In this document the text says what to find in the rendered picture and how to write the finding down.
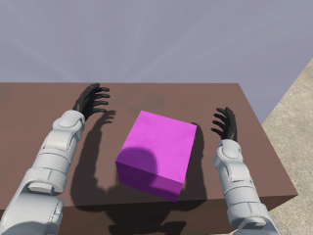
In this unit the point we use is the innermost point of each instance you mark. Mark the pedestal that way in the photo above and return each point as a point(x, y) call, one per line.
point(95, 202)

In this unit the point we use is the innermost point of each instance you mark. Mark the left robot forearm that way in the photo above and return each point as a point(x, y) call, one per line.
point(48, 174)

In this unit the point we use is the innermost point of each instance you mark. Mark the right robot hand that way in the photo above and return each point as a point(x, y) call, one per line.
point(230, 131)

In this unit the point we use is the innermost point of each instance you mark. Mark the left robot upper arm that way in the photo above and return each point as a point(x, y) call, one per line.
point(34, 214)

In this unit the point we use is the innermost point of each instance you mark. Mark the right robot forearm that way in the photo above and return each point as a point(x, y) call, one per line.
point(245, 211)

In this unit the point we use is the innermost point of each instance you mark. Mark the carton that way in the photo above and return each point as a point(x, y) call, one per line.
point(155, 155)

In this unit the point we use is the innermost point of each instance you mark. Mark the left robot hand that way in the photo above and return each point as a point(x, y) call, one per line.
point(86, 102)

